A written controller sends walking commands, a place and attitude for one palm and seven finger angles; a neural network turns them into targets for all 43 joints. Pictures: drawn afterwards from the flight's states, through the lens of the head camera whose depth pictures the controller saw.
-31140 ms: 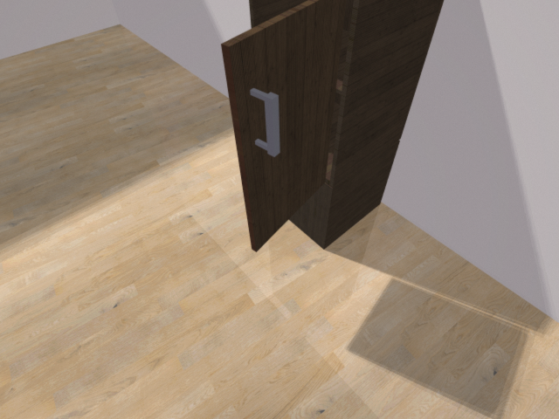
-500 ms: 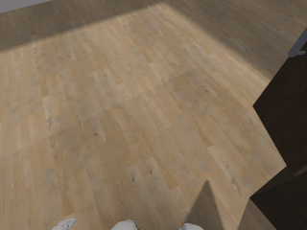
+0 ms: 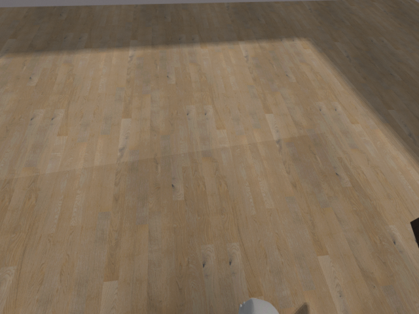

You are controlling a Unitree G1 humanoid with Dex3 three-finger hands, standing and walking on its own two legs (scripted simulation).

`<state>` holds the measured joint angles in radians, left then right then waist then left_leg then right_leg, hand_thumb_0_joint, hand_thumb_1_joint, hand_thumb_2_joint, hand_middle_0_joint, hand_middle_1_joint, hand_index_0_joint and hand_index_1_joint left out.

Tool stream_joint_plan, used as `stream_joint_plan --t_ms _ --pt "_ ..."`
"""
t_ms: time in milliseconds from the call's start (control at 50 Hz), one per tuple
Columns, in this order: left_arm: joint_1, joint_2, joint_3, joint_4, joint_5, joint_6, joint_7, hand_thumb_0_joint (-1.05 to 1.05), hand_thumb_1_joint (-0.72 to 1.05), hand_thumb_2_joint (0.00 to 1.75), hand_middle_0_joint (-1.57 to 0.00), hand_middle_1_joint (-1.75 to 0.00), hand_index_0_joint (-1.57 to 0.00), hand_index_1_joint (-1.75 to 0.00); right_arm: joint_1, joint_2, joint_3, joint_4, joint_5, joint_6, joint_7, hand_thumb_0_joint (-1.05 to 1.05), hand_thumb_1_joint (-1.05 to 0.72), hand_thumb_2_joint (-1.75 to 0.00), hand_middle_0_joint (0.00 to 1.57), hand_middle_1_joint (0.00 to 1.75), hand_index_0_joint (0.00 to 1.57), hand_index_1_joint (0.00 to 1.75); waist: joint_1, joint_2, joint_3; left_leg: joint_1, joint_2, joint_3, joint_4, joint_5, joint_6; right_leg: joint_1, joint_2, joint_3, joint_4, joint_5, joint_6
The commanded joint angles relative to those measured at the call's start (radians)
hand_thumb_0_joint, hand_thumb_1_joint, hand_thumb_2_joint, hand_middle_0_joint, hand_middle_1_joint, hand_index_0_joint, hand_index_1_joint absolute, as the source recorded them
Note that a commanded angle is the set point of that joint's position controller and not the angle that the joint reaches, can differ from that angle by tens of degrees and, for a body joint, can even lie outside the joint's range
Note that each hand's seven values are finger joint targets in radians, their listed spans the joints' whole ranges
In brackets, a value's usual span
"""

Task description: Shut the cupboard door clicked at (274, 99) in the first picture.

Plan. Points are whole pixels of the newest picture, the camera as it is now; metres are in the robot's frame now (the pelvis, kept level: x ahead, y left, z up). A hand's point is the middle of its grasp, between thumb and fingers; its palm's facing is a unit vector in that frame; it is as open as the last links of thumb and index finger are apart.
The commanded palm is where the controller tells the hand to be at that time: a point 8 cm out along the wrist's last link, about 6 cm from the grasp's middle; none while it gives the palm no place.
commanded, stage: walk to a spot facing it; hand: left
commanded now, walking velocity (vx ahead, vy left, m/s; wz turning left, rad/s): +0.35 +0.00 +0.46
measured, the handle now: out of the picture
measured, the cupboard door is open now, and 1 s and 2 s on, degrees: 66 66 66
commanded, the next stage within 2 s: turn to face it in 0.80 s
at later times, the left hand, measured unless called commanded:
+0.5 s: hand (139, 280) +0.20 +0.16 -0.15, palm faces +0.29 -0.94 -0.20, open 7.3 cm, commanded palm none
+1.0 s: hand (88, 244) +0.28 +0.29 -0.16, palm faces +0.52 -0.83 -0.20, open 7.4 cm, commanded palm none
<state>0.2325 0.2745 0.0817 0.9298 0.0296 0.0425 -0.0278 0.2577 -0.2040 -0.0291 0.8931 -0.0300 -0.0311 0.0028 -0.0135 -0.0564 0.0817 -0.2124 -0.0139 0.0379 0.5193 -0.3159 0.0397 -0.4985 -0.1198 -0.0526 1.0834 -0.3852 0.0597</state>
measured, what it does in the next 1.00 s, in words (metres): walks ahead, turning left: right foot, then left foot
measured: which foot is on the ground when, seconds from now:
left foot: down 0.00-0.28, up 0.30-0.72, down 0.74-1.00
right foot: up 0.00-0.26, down 0.28-0.74, up 0.76-1.00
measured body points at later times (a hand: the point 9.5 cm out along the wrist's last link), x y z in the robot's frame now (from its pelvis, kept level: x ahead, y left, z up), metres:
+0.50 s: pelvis +0.17 -0.04 +0.01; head +0.20 -0.04 +0.46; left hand +0.19 +0.20 -0.14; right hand +0.28 -0.28 -0.14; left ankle +0.16 +0.08 -0.65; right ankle +0.21 -0.15 -0.74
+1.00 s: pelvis +0.32 +0.08 +0.01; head +0.33 +0.12 +0.46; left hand +0.25 +0.34 -0.14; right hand +0.50 -0.09 -0.12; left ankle +0.29 +0.15 -0.74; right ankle +0.46 -0.05 -0.66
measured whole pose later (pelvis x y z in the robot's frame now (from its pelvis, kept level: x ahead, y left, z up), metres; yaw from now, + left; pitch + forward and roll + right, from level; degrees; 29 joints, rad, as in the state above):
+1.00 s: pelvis +0.32 +0.08 +0.01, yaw +31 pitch +0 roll -2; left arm 0.20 0.24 0.06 0.93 0.03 0.01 -0.02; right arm 0.21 -0.18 -0.02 0.94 -0.02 -0.04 -0.02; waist 0.01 -0.03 0.08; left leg -0.21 -0.03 0.06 0.43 -0.22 0.08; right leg -0.56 -0.12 -0.02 0.99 -0.24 0.05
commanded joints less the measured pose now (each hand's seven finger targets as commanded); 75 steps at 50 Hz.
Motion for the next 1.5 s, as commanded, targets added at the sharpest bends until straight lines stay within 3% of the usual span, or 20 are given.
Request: stream_joint_plan --t_ms 0,140,200,220,240,260,300,400,620,680,700,720,740,840,1140,1180,1200,1220,1300,1480 --pt "-0.129 0.044 0.002 -0.142 -0.006 -0.057 -0.006 0.0 0.9 0.9 -0.2 -0.3 -0.2 -0.3 0.104 -0.196 -0.052 0.0 0.006 -0.021 -0.018 0.0 -0.9 -0.9 0.2 0.3 0.2 0.3 -0.031 0.168 -0.061 0.207 0.243 -0.273 -0.263 0.301 0.159 -0.183 0.001 0.031 -0.116 0.114 0.014" --pt "-0.198 0.042 0.002 -0.168 -0.009 -0.065 -0.013 0.0 0.9 0.9 -0.2 -0.3 -0.2 -0.3 0.101 -0.188 -0.058 0.045 0.0 -0.02 -0.011 0.0 -0.9 -0.9 0.2 0.3 0.2 0.3 -0.021 0.192 0.008 0.087 0.222 -0.257 -0.276 0.194 0.145 0.0 0.053 -0.001 -0.392 0.2 0.0" --pt "-0.049 0.058 0.017 -0.122 -0.008 -0.077 -0.007 0.0 0.9 0.9 -0.2 -0.3 -0.2 -0.3 0.065 -0.186 -0.058 0.054 0.004 -0.013 -0.014 0.0 -0.9 -0.9 0.2 0.3 0.2 0.3 0.056 0.142 -0.023 -0.053 0.18 -0.237 -0.138 0.226 0.107 0.322 0.102 -0.028 -0.518 0.219 -0.022" --pt "0.099 0.105 0.032 -0.08 -0.002 -0.09 0.0 0.0 0.9 0.9 -0.2 -0.3 -0.2 -0.3 0.056 -0.163 -0.055 0.051 0.014 -0.018 -0.01 0.0 -0.9 -0.9 0.2 0.3 0.2 0.3 0.122 0.044 -0.091 -0.165 0.118 -0.193 0.07 0.222 0.074 0.558 0.051 0.041 -0.601 0.172 -0.045" --pt "0.244 0.231 0.06 -0.047 0.012 -0.102 0.018 0.0 0.9 0.9 -0.2 -0.3 -0.2 -0.3 0.104 -0.084 -0.044 0.028 0.03 -0.025 -0.001 0.0 -0.9 -0.9 0.2 0.3 0.2 0.3 0.167 -0.259 -0.217 -0.365 -0.041 -0.062 0.433 -0.098 0.009 0.783 -0.262 0.414 -0.751 -0.018 -0.137" --pt "0.262 0.236 0.055 -0.043 -0.002 -0.093 0.024 0.0 0.9 0.9 -0.2 -0.3 -0.2 -0.3 0.081 -0.09 -0.049 0.006 0.02 -0.019 -0.003 0.0 -0.9 -0.9 0.2 0.3 0.2 0.3 0.151 -0.249 -0.203 -0.439 -0.041 -0.083 0.675 -0.317 0.01 0.688 -0.387 0.596 -0.88 -0.148 -0.193" --pt "0.057 0.153 0.035 -0.09 0.003 -0.088 0.033 0.0 0.9 0.9 -0.2 -0.3 -0.2 -0.3 0.068 -0.079 -0.054 0.015 0.005 -0.003 0.007 0.0 -0.9 -0.9 0.2 0.3 0.2 0.3 0.057 -0.214 -0.088 -0.458 0.058 -0.104 0.817 -0.146 0.004 0.395 -0.345 0.516 -0.937 -0.427 -0.187" --pt "0.004 0.047 0.015 -0.074 0.001 -0.115 0.038 0.0 0.9 0.9 -0.2 -0.3 -0.2 -0.3 0.031 -0.034 -0.046 0.029 0.002 0.037 0.033 0.0 -0.9 -0.9 0.2 0.3 0.2 0.3 -0.009 -0.084 -0.066 -0.39 0.124 -0.045 0.654 0.027 -0.047 0.292 -0.243 0.048 -0.915 0.084 -0.158" --pt "0.13 0.108 0.019 -0.004 0.002 -0.118 0.03 0.0 0.9 0.9 -0.2 -0.3 -0.2 -0.3 -0.234 -0.05 -0.029 -0.104 0.0 0.02 0.068 0.0 -0.9 -0.9 0.2 0.3 0.2 0.3 0.05 -0.067 -0.025 -0.345 0.098 0.079 0.18 0.037 -0.02 0.506 -0.295 -0.141 -0.805 0.426 -0.147" --pt "0.101 0.142 0.026 -0.017 -0.007 -0.106 0.024 0.0 0.9 0.9 -0.2 -0.3 -0.2 -0.3 -0.023 -0.133 -0.052 -0.06 -0.009 0.01 0.055 0.0 -0.9 -0.9 0.2 0.3 0.2 0.3 -0.069 0.019 -0.154 0.108 0.012 0.123 0.016 0.062 0.016 0.337 -0.23 -0.261 -0.422 0.516 -0.086" --pt "0.111 0.099 0.022 -0.048 -0.011 -0.1 0.012 0.0 0.9 0.9 -0.2 -0.3 -0.2 -0.3 0.123 -0.262 -0.085 -0.036 -0.018 0.005 0.039 0.0 -0.9 -0.9 0.2 0.3 0.2 0.3 -0.138 0.263 -0.268 0.372 0.212 -0.201 -0.05 0.032 0.1 0.086 -0.121 -0.278 -0.109 0.208 -0.025" --pt "0.024 0.075 0.0 -0.121 -0.011 -0.098 0.004 0.0 0.9 0.9 -0.2 -0.3 -0.2 -0.3 0.226 -0.358 -0.103 -0.017 -0.007 0.003 0.02 0.0 -0.9 -0.9 0.2 0.3 0.2 0.3 -0.181 0.367 -0.29 0.496 0.431 -0.564 -0.171 0.184 0.216 -0.205 0.008 -0.163 0.144 -0.234 0.008" --pt "-0.077 0.095 -0.002 -0.162 -0.008 -0.096 0.014 0.0 0.9 0.9 -0.2 -0.3 -0.2 -0.3 0.233 -0.366 -0.096 -0.006 0.001 0.007 0.01 0.0 -0.9 -0.9 0.2 0.3 0.2 0.3 -0.175 0.155 -0.243 0.399 0.482 -0.584 -0.187 0.188 0.23 -0.252 -0.01 -0.031 0.225 -0.214 -0.01" --pt "0.059 0.033 0.002 -0.053 0.005 -0.061 0.006 0.0 0.9 0.9 -0.2 -0.3 -0.2 -0.3 -0.032 -0.186 -0.038 -0.051 0.005 -0.02 -0.016 0.0 -0.9 -0.9 0.2 0.3 0.2 0.3 -0.006 0.202 -0.129 0.06 0.271 -0.253 -0.25 0.164 0.129 -0.097 -0.038 0.03 0.079 0.065 -0.004" --pt "0.037 0.001 -0.003 -0.026 -0.003 -0.031 0.014 0.0 0.9 0.9 -0.2 -0.3 -0.2 -0.3 0.006 -0.135 -0.04 0.076 0.008 0.016 -0.04 0.0 -0.9 -0.9 0.2 0.3 0.2 0.3 0.048 0.129 -0.032 0.028 0.272 0.017 -0.009 0.487 0.063 0.273 0.104 -0.021 -0.514 0.268 -0.063" --pt "0.175 0.122 0.022 0.005 0.008 -0.057 0.027 0.0 0.9 0.9 -0.2 -0.3 -0.2 -0.3 0.018 -0.081 -0.041 0.052 0.025 0.012 -0.035 0.0 -0.9 -0.9 0.2 0.3 0.2 0.3 0.089 -0.146 -0.139 -0.201 0.071 0.142 0.423 0.084 -0.047 0.529 -0.166 0.35 -0.643 0.812 -0.2" --pt "0.217 0.151 0.024 0.016 -0.011 -0.06 0.036 0.0 0.9 0.9 -0.2 -0.3 -0.2 -0.3 0.011 -0.074 -0.035 0.032 0.028 0.023 -0.038 0.0 -0.9 -0.9 0.2 0.3 0.2 0.3 0.092 -0.16 -0.167 -0.298 0.003 0.061 0.625 -0.348 -0.077 0.546 -0.289 0.491 -0.721 0.941 -0.33" --pt "0.162 0.14 0.031 -0.001 -0.011 -0.054 0.049 0.0 0.9 0.9 -0.2 -0.3 -0.2 -0.3 -0.018 -0.071 -0.033 0.022 0.025 0.032 -0.042 0.0 -0.9 -0.9 0.2 0.3 0.2 0.3 0.078 -0.154 -0.18 -0.363 0.039 -0.046 0.688 -0.327 -0.079 0.526 -0.267 0.521 -0.741 0.825 -0.347" --pt "-0.013 0.079 0.025 -0.056 -0.006 -0.044 0.056 0.0 0.9 0.9 -0.2 -0.3 -0.2 -0.3 -0.026 -0.06 -0.029 0.025 0.016 0.051 -0.03 0.0 -0.9 -0.9 0.2 0.3 0.2 0.3 0.005 -0.034 -0.185 -0.286 0.087 -0.048 0.598 -0.14 -0.101 0.35 -0.131 0.318 -0.744 0.565 -0.273" --pt "-0.073 0.11 0.044 -0.086 -0.009 -0.016 0.033 0.0 0.9 0.9 -0.2 -0.3 -0.2 -0.3 0.021 -0.083 -0.035 -0.008 0.024 0.032 -0.036 0.0 -0.9 -0.9 0.2 0.3 0.2 0.3 -0.029 -0.08 -0.154 0.04 0.033 -0.006 -0.02 0.077 -0.102 0.151 -0.026 0.353 -0.642 0.371 -0.165"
